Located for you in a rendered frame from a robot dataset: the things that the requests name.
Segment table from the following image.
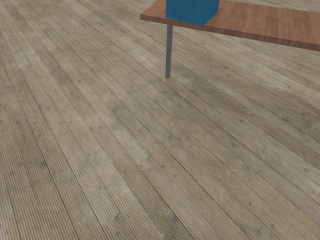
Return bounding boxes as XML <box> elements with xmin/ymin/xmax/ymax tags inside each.
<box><xmin>140</xmin><ymin>0</ymin><xmax>320</xmax><ymax>79</ymax></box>

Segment carton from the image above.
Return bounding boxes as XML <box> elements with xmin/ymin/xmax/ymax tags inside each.
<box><xmin>166</xmin><ymin>0</ymin><xmax>220</xmax><ymax>26</ymax></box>

